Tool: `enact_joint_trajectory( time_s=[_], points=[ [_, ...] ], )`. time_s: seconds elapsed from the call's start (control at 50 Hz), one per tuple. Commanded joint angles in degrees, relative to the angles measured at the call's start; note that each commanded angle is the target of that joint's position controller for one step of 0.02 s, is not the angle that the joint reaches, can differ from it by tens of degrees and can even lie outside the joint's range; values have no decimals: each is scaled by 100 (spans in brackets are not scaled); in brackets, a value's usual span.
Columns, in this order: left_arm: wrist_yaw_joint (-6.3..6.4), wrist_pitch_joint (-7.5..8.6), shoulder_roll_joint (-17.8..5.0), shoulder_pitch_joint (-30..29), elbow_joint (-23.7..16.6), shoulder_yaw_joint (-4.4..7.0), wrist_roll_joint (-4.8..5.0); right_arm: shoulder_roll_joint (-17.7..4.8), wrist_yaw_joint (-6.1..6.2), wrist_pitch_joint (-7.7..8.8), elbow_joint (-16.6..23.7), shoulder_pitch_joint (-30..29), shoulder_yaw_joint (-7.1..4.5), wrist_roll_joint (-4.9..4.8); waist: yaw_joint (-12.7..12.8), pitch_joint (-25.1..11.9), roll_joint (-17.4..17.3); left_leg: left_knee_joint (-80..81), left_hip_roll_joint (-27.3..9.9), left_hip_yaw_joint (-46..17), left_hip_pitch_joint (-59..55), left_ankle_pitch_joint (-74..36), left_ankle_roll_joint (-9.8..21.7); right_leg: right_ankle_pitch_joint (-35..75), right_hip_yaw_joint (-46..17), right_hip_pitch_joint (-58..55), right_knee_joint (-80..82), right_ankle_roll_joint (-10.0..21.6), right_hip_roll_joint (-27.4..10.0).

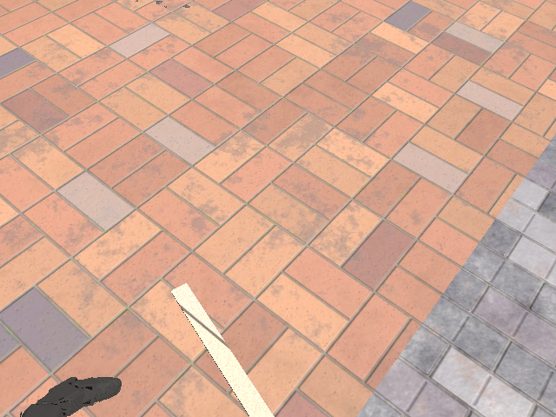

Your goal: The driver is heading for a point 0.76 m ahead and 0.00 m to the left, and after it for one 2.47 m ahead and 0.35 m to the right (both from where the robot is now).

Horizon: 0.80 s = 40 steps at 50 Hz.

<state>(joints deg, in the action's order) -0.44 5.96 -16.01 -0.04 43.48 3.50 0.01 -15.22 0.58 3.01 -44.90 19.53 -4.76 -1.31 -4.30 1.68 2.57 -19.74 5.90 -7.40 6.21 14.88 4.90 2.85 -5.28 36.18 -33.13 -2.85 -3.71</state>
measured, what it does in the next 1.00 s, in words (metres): walks ahead, turning left: right foot, then left foot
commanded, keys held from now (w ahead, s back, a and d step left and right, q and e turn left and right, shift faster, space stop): w+q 0.26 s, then w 0.06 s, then no key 0.56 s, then w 0.12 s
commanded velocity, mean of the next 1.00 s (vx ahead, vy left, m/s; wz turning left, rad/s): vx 0.29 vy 0.00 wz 0.29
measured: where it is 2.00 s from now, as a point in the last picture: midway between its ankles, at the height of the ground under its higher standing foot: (218, 262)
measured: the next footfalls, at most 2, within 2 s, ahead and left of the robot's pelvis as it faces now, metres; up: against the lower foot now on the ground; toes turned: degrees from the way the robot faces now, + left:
right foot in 0.12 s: +0.26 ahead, -0.14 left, +0.00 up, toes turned +8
left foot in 0.58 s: +0.41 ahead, +0.15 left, +0.00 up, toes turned +17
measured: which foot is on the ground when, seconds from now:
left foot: down 0.00-0.14, up 0.16-0.56, down 0.58-1.00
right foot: up 0.00-0.10, down 0.12-0.58, up 0.60-0.86, down 0.88-1.00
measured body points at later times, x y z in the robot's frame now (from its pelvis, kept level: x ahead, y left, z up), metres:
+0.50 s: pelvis +0.26 -0.02 +0.00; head +0.30 +0.00 +0.45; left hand +0.21 +0.26 -0.13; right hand +0.52 -0.20 -0.09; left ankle +0.37 +0.16 -0.71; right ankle +0.22 -0.15 -0.75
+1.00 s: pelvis +0.37 +0.03 -0.01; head +0.37 +0.02 +0.44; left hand +0.36 +0.31 -0.14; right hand +0.56 -0.18 -0.13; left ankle +0.37 +0.14 -0.73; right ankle +0.40 -0.11 -0.75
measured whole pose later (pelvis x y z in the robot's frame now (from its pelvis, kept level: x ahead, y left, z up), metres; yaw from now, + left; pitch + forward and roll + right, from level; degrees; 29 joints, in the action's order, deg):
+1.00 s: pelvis +0.37 +0.03 -0.01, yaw +16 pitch +0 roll +1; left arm 1.5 -0.3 -14.4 14.2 52.0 1.9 -0.5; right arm -13.3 0.7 0.5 -47.3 10.5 -2.8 0.1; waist 0.8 -1.2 0.0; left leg -36.1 2.1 1.7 19.8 19.5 1.1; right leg -18.1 -0.3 14.5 -32.0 -1.1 -3.6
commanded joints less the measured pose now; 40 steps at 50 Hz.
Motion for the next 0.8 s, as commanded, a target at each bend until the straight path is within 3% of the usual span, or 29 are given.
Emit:
enact_joint_trajectory(
  time_s=[0.02,0.08,0.1,0.12,0.14,0.16,0.18,0.2,0.22,0.24,0.28,0.34,0.4,0.48,0.52,0.56,0.58,0.6,0.62,0.64,0.66,0.68,0.72,0.76,0.8],
  points=[
    [-70,141,-500,-611,-560,99,48,-912,54,22,241,193,-234,-35,-6,-86,-798,234,-1333,-1143,276,-1040,701,133,139,-646,470,77,304],
    [-107,235,-696,-256,-524,177,60,-929,100,-40,280,122,-246,-10,232,-173,-1031,-308,-1469,-1576,-75,-1350,589,-590,147,-1091,681,287,360],
    [-84,265,-797,245,-393,245,37,-841,96,-53,335,17,-212,-4,506,-388,-1049,-725,-1269,-1526,-9,-1709,468,-550,262,-1785,912,427,403],
    [-50,294,-1018,977,-286,328,-59,-590,66,-38,438,-74,-112,39,863,-1023,-854,-1815,-953,-1249,417,-1684,278,-544,-113,-3074,760,722,-94],
    [-2,267,-1477,1847,-198,448,-167,-252,65,-8,581,388,-9,21,918,-1987,251,-3762,-266,-537,2032,-293,-141,-1105,-1890,-5222,784,1404,-1382],
    [-57,190,-1387,2071,-32,438,-63,-336,67,29,658,809,39,-94,750,-2315,1701,-5053,-151,-290,3436,1981,-295,-2437,-3978,-5937,1413,1902,-2156],
    [-53,146,-854,1773,-161,296,22,-900,63,11,560,517,-87,-143,842,-1497,899,-5589,-536,-415,3924,1622,-334,-3238,-3545,-5312,1606,1686,-1991],
    [-27,79,-630,1500,-222,227,9,-1031,58,-25,642,1,-123,-85,879,-875,398,-5639,-750,-178,3936,1143,-354,-2941,-2620,-4545,1664,1444,-1746],
    [-23,40,-540,1234,-208,181,-35,-954,48,-41,717,-260,-128,-21,753,-424,143,-5389,-925,-73,3755,794,-367,-2286,-1949,-3770,1830,1356,-1491],
    [-12,38,-432,1087,-180,140,-68,-872,29,-66,752,-342,-150,12,618,-223,209,-5110,-1104,-78,3556,566,-353,-1822,-1473,-3309,1969,1292,-1300],
    [-21,80,-441,1072,-89,145,-70,-583,-16,-128,761,-242,-103,-40,499,-136,354,-4805,-1237,49,3189,384,-351,-1334,-846,-2828,2255,1300,-1094],
    [-45,149,-656,1196,79,208,-46,-378,-7,-142,902,-494,-32,19,461,-22,156,-4061,-1202,61,3314,38,-434,-163,-324,-2780,2437,1527,-1129],
    [-18,76,-781,1045,138,224,-2,-237,-62,-69,966,-758,56,105,433,-122,128,-2754,-1085,398,2787,-822,-495,1725,574,-2723,2201,1407,-866],
    [31,-72,-937,1449,354,226,101,-244,-206,8,1112,-1376,87,89,692,-308,252,-1586,-818,708,2155,-1560,-436,1909,799,-3073,1873,1214,-837],
    [46,-135,-1035,1436,421,246,176,-404,-231,14,1155,-1357,28,122,562,-380,340,-1182,-727,704,1895,-1325,-271,1913,708,-3306,1460,1094,-946],
    [62,-165,-934,1433,476,206,198,-711,-179,15,912,-674,-116,208,173,-747,160,-479,-518,836,677,-2061,-6,1973,852,-3168,465,800,-652],
    [66,-137,-713,1606,426,112,45,-1142,-105,1,855,-236,-221,275,67,-1228,-342,-731,-1209,205,-437,-4430,250,772,1102,-2546,-530,471,-311],
    [1,-104,-232,2223,379,-108,-145,-1313,-42,-56,912,-108,-160,436,301,-1968,-1553,-1086,-2757,-1575,-2146,-6460,1357,-3159,1022,-893,-2379,49,268],
    [-45,-161,-364,2406,554,-114,-37,-856,-81,-91,853,-108,-14,295,271,-2664,-1463,-930,-2999,-1994,-2014,-5967,1707,-4478,198,-880,-3008,-28,162],
    [-55,-245,-705,2006,486,-23,114,-667,-138,-109,830,-353,38,211,211,-2123,-1110,-726,-2593,-1536,-1525,-5112,1484,-4348,123,-616,-3194,-59,2],
    [-9,-321,-672,1665,426,-26,127,-581,-158,-102,807,-711,71,173,294,-1579,-857,-564,-2319,-1184,-1010,-4389,1206,-4142,203,-399,-3031,-59,-112],
    [61,-416,-659,1523,437,-10,59,-560,-164,-98,800,-1021,89,181,397,-1209,-703,-358,-2169,-975,-363,-3812,1033,-3880,203,-508,-2713,-99,-206],
    [160,-609,-568,1690,523,-12,16,-691,-145,-139,779,-1476,34,262,694,-940,-924,46,-1871,-527,842,-2918,861,-3315,373,-1405,-2038,-189,-143],
    [220,-679,-429,1817,623,-44,-8,-633,-103,-159,716,-1589,33,301,728,-982,-1045,207,-1741,-307,1214,-2230,855,-2839,483,-1948,-1469,-190,-50],
    [233,-702,-387,1716,649,-54,-26,-543,-61,-171,614,-1621,59,277,685,-985,-1062,298,-1696,-257,1355,-1259,777,-2199,512,-2292,-874,-102,-15]
  ],
)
